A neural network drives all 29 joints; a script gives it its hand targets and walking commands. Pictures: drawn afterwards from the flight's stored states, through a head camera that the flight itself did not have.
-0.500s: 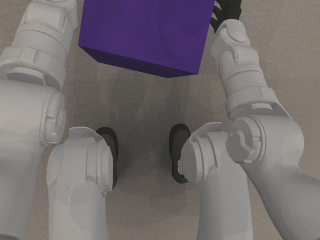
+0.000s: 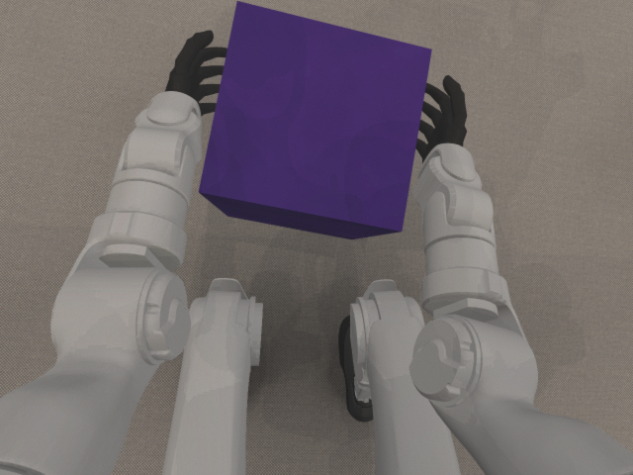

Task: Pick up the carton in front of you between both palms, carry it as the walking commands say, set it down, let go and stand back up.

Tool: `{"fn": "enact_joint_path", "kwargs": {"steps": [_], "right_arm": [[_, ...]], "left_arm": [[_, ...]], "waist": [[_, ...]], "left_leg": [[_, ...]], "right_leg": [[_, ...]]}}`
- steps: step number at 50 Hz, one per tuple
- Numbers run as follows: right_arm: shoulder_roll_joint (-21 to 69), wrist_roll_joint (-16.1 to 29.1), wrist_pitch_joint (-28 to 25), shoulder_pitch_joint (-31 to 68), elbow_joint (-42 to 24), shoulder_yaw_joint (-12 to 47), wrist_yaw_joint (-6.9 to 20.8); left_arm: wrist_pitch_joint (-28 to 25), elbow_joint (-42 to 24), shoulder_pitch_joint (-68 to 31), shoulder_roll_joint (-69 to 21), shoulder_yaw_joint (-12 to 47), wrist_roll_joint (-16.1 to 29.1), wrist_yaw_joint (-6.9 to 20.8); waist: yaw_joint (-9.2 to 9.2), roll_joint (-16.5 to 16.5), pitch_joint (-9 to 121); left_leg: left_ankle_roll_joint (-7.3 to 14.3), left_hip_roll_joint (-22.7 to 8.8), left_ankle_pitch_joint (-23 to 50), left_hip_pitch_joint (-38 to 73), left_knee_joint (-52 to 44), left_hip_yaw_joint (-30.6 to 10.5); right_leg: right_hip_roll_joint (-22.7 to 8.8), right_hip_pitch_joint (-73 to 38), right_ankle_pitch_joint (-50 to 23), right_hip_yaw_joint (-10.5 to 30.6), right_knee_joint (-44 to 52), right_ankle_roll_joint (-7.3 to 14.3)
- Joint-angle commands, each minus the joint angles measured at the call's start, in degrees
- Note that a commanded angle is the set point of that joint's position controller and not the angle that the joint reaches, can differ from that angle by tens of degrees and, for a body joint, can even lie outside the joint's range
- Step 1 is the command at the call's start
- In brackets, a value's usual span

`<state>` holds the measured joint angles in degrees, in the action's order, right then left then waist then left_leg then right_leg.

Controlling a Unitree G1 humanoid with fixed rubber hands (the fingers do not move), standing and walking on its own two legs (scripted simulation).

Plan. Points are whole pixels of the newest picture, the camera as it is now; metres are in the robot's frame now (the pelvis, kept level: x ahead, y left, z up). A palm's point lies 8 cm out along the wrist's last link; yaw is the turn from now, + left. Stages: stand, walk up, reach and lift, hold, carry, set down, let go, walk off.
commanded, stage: reach and lift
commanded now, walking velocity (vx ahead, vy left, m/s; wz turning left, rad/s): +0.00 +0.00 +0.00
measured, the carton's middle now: (308, 150) +0.50 +0.01 -0.15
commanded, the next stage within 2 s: none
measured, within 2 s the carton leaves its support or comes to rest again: neither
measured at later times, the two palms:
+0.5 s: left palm (143, 69) +0.48 +0.15 +0.07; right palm (527, 111) +0.46 -0.14 +0.08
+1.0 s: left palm out of the picture +0.43 +0.15 +0.23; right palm out of the picture +0.43 -0.15 +0.24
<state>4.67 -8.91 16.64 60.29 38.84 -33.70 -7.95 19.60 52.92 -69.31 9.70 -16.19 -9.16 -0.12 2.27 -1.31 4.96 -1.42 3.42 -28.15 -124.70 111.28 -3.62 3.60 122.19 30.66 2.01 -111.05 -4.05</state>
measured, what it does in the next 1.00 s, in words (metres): rises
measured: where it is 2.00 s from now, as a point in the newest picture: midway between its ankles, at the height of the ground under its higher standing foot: (297, 384)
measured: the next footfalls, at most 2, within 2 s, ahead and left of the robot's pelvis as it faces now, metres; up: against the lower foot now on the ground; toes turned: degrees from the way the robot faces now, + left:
none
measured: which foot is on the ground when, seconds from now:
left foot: down 0.00-1.00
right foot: down 0.00-1.00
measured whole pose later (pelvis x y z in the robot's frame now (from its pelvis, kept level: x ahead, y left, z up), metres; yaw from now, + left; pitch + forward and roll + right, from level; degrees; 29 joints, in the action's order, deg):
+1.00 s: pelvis +0.08 -0.01 +0.26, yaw +2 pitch +22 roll +0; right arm 9.7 -11.8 19.1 25.8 30.2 -22.6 -3.5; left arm 21.5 32.6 -26.9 -5.6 -17.9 -12.8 -0.7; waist 1.1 -1.1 11.6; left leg -0.8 1.8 -23.1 -58.2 59.7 -3.5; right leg 2.3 56.9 24.6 3.7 -60.0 -1.1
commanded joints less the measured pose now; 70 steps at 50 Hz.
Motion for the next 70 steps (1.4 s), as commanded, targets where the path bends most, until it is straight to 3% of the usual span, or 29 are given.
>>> {"fn": "enact_joint_path", "kwargs": {"steps": [1,5,9,18,24,36,51,64,70], "right_arm": [[52.39,3.45,1.73,40.25,2.34,28.01,15.04],[55.39,3.72,2.51,39.67,2.17,29.5,16.12],[58.72,5.09,3.37,37.23,0.93,33.04,16.74],[61.59,8.29,4.43,27.52,-3.52,41.44,17.33],[62.2,8.54,4.45,20.5,-3.4,43.26,17.94],[63.4,6.15,3.84,7.79,-1.16,43.17,18.99],[63.45,4.53,4.29,-8.58,-3.67,46.9,19.21],[63.87,5.64,11.33,-20.02,-10.03,50.73,20.6],[62.46,5.33,16.01,-22.11,-12.65,49.63,21.34]], "left_arm": [[-1.55,-1.69,-28.35,-61.3,14.86,3.29,12.91],[-1.46,-2.06,-27.25,-61.22,12.64,1.26,13.55],[-0.96,-5.55,-25.95,-63.29,15.02,2.12,14.15],[0.73,-15.44,-20.21,-70.07,25.85,7.43,13.99],[0.91,-16.73,-13.89,-72.61,28.2,7.85,13.03],[-0.15,-16.72,-1.67,-74.35,27.59,5.75,11.89],[0.19,-22.45,13.09,-74.86,31.71,5.56,11.73],[7.34,-31.15,23.13,-73.89,35.82,7.5,13.04],[12.24,-34.25,25.44,-72.61,34.52,7.06,13.28]], "waist": [[1.15,6.32,51.92],[-1.14,2.9,55.35],[-2.29,1.26,60.52],[-0.96,4.51,65.11],[-0.67,5.64,59.63],[-1.47,2.84,47.26],[-1.65,2.42,34.36],[-2.04,0.7,21.25],[-2.48,0.83,11.71]], "left_leg": [[1.8,5.37,0.63,33.81,-15.5,6.69],[2.43,5.62,2.29,36.52,-18.07,7.23],[2.52,5.72,5.15,41.45,-20.42,7.65],[0.68,5.89,12.35,54.48,-26.41,6.52],[0.11,5.99,13.01,60.76,-32.04,5.13],[0.87,5.59,13.63,73.82,-44.99,2.57],[1.51,4.19,21.04,93.77,-63.02,-0.31],[1.39,2.73,29.18,112.19,-79.08,-0.79],[1.32,2.22,26.16,117.42,-85.92,-0.65]], "right_leg": [[6.97,-23.77,-3.21,-7.99,14.04,2.26],[7.27,-28.28,-4.13,-7.5,17.85,1.58],[7.44,-33.91,-6.48,-7.2,20.91,1.0],[7.62,-43.07,-12.76,-6.09,26.41,1.29],[7.41,-46.98,-12.87,-5.05,31.45,1.81],[6.56,-59.73,-13.27,-2.36,44.68,2.44],[4.43,-83.96,-21.78,1.62,63.19,3.69],[2.38,-105.5,-31.4,2.71,79.59,3.34],[1.5,-110.8,-28.81,3.06,86.56,3.43]]}}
